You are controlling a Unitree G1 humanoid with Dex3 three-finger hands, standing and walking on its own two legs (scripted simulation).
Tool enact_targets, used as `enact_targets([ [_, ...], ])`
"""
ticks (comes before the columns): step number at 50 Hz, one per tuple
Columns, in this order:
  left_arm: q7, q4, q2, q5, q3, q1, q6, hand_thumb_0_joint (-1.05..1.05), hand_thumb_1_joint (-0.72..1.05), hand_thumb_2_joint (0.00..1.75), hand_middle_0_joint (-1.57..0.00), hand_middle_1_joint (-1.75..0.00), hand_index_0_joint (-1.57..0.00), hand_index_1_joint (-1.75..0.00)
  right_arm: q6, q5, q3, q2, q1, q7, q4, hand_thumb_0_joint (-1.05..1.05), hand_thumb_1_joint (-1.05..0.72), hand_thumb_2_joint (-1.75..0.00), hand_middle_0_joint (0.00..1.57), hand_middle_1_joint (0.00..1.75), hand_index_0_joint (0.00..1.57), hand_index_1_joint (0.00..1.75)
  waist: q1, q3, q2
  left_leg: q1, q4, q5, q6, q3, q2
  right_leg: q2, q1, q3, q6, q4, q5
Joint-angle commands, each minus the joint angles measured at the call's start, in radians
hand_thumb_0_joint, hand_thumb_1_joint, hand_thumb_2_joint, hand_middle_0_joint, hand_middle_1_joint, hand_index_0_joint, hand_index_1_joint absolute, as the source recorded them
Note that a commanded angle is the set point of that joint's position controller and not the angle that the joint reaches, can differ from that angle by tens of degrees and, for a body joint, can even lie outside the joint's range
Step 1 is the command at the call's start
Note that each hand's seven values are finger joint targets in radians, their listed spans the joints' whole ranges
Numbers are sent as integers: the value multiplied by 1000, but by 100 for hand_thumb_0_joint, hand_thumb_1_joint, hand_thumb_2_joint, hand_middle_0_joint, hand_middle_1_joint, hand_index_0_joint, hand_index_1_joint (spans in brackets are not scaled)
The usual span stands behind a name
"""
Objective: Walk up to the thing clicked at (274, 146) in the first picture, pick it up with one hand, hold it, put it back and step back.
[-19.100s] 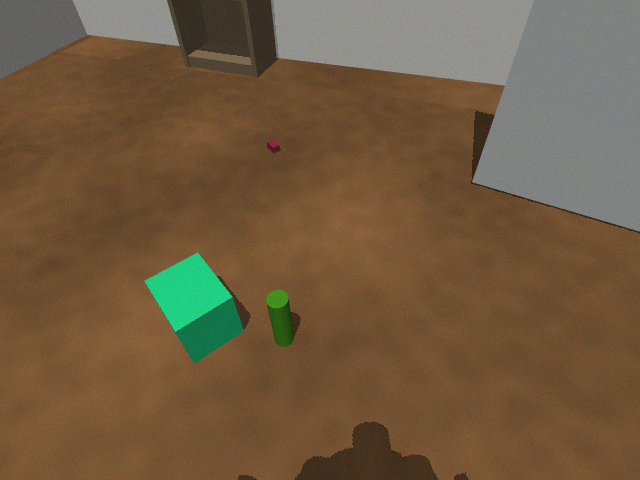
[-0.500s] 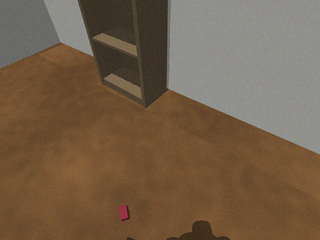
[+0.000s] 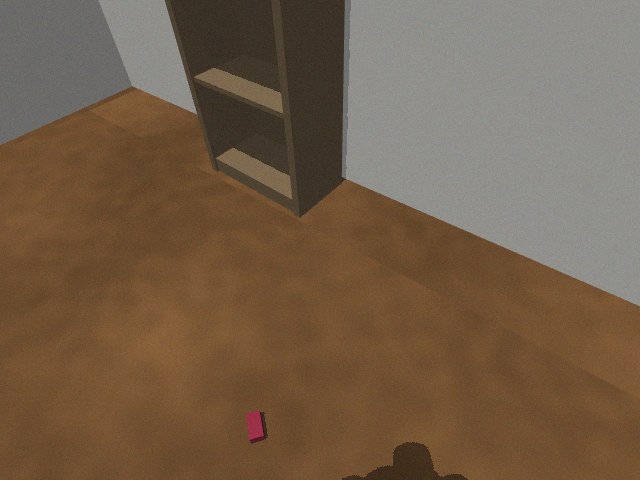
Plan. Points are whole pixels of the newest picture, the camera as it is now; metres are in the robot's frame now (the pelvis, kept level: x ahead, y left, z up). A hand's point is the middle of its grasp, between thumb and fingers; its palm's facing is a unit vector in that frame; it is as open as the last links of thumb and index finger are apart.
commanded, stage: walk up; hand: left
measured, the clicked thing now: (255, 426) +0.44 +0.23 -0.76
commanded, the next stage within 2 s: stand in 0.06 s
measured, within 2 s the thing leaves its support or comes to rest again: neither
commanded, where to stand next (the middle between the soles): +0.07 +0.00 m, yaw +1 degrees
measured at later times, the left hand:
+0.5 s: hand out of the picture +0.09 +0.25 -0.16, palm faces -0.03 -0.94 -0.34, open 7.4 cm
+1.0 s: hand out of the picture +0.10 +0.24 -0.16, palm faces -0.02 -0.94 -0.34, open 7.4 cm
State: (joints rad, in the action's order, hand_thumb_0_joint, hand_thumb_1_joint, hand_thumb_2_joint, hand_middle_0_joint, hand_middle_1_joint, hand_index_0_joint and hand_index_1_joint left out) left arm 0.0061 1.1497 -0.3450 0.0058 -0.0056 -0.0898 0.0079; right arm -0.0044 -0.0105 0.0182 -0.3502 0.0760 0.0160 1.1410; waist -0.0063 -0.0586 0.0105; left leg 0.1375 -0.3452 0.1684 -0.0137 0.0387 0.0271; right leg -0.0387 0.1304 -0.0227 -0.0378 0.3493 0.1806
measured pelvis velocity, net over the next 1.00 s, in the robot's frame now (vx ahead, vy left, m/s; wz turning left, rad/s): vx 0.03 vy -0.01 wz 0.02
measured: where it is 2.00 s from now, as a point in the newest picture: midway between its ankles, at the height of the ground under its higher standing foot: outside the picture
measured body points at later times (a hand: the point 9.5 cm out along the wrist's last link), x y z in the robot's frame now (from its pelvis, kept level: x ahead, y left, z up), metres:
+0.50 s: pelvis +0.01 -0.01 +0.00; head +0.03 -0.01 +0.45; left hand +0.09 +0.29 -0.13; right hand +0.09 -0.31 -0.13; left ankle +0.01 +0.13 -0.75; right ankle +0.01 -0.14 -0.75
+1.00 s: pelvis +0.03 -0.01 +0.00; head +0.04 -0.01 +0.45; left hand +0.10 +0.29 -0.13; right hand +0.11 -0.31 -0.13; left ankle +0.01 +0.13 -0.75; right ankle +0.01 -0.14 -0.75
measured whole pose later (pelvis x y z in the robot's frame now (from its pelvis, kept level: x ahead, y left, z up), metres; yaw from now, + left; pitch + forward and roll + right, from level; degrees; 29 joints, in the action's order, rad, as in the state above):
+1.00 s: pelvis +0.03 -0.01 +0.00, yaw +1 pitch -1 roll +0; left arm 0.00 1.13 -0.35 0.00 0.00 -0.10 0.01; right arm 0.00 -0.01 0.01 -0.35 0.08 0.01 1.13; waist -0.01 -0.05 0.00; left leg 0.11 -0.32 0.19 -0.03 0.02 0.04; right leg -0.02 0.09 0.00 -0.02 0.30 0.20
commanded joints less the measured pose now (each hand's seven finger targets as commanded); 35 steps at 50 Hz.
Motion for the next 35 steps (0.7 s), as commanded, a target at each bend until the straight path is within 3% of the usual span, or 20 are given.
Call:
enact_targets([
  [1,-14,-60,-215,4,-36,35,27,0,90,90,-20,-30,-20,-30,23,6,37,-204,-44,-9,-64,0,-90,-90,20,30,20,30,3,89,-11,-58,60,-56,33,-86,98,-77,23,-62,42,-56,-112],
  [4,-17,-68,-225,2,-36,50,23,0,90,90,-20,-30,-20,-30,26,0,35,-208,-36,-14,-59,0,-90,-90,20,30,20,30,-8,79,-33,-40,79,-52,27,-98,111,-87,29,-63,44,-69,-69],
  [8,-15,-69,-218,3,-33,34,24,0,90,90,-20,-30,-20,-30,30,0,37,-214,-40,-14,-56,0,-90,-90,20,30,20,30,-6,108,-4,-61,68,-126,24,-89,113,-91,4,-60,45,-67,-122],
  [16,-14,-71,-227,2,-33,27,24,0,90,90,-20,-30,-20,-30,28,1,34,-208,-41,-13,-51,0,-90,-90,20,30,20,30,-4,80,-16,-28,78,-47,19,-94,104,-92,6,-64,46,-91,-51],
  [24,-14,-77,-229,0,-36,26,25,0,90,90,-20,-30,-20,-30,29,1,30,-210,-28,-14,-53,0,-90,-90,20,30,20,30,-5,99,2,-35,71,-80,21,-89,108,-97,-14,-61,48,-81,-104],
  [28,-16,-75,-226,1,-36,18,27,0,90,90,-20,-30,-20,-30,32,4,32,-212,-27,-17,-52,0,-90,-90,20,30,20,30,-4,140,-13,-82,46,-221,23,-92,121,-101,-46,-48,51,-56,-232],
  [35,-17,-79,-221,2,-34,18,23,0,90,90,-20,-30,-20,-30,28,2,29,-215,-28,-19,-55,0,-90,-90,20,30,20,30,-1,92,-5,-55,58,-148,16,-86,112,-98,-22,-49,45,-80,-169],
])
